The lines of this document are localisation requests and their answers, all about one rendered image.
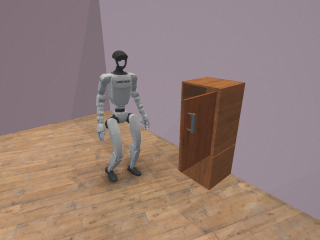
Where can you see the robot right hand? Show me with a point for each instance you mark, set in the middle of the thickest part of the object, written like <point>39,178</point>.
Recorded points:
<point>101,131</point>

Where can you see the robot left forearm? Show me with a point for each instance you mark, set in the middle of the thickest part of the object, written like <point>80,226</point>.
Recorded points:
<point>139,105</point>

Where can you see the left robot thigh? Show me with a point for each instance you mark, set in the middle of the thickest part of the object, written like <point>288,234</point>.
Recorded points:
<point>135,131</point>

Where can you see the robot left hand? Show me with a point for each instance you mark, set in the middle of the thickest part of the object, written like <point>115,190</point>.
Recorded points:
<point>145,120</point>

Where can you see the handle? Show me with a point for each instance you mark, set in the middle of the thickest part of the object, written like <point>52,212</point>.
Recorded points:
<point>193,120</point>

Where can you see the left robot upper arm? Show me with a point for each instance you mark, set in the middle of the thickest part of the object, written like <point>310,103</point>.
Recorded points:
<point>134,93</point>

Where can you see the right robot shin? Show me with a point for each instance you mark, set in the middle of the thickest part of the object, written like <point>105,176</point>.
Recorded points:
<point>113,162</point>

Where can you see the cupboard door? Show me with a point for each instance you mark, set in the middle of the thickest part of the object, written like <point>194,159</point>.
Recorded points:
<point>197,146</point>

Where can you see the right robot upper arm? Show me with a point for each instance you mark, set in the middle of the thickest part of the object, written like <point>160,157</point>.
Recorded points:
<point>104,79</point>

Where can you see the robot right forearm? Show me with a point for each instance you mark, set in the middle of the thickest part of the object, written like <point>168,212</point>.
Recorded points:
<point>100,110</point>

